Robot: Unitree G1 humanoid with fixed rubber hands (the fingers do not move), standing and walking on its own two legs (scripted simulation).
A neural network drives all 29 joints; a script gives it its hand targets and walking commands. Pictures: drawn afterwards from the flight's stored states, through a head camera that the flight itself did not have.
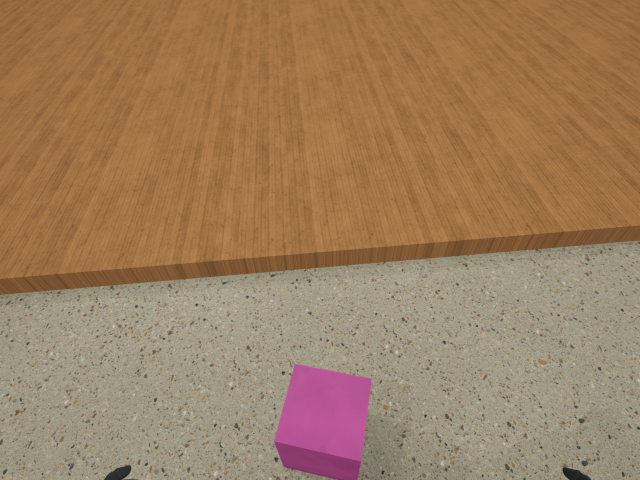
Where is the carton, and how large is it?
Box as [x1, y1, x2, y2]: [274, 364, 371, 479]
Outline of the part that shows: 295,364 274,439 275,445 283,465 286,467 336,479 356,479 361,458 371,379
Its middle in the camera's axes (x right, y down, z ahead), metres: +0.02 +0.50 +1.07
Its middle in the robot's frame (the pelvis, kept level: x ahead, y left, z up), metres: +0.40 +0.03 -0.66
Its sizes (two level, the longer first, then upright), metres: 0.210 0.200 0.250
